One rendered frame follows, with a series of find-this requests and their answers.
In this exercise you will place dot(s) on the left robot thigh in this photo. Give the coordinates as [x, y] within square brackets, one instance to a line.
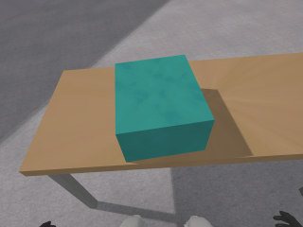
[134, 222]

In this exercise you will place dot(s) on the table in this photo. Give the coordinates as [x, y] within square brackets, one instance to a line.
[256, 101]

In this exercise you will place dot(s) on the right robot thigh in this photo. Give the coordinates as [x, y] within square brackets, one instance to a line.
[197, 222]

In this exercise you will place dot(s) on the robot thigh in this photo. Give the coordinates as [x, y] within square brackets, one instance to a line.
[197, 222]
[134, 222]

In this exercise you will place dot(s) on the carton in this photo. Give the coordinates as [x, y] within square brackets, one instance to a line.
[160, 109]

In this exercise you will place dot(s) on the right robot hand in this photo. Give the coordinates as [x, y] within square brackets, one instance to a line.
[287, 218]

